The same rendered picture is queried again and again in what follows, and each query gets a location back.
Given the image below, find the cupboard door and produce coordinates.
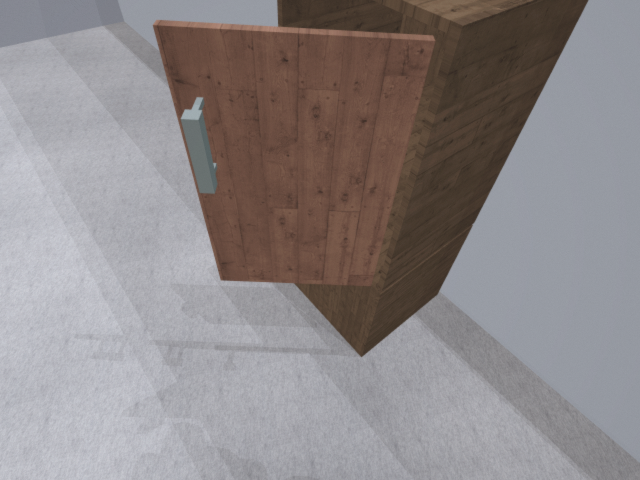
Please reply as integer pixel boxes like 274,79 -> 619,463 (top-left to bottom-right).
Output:
153,20 -> 435,286

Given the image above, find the handle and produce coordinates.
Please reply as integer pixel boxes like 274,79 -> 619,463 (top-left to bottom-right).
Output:
181,97 -> 218,194

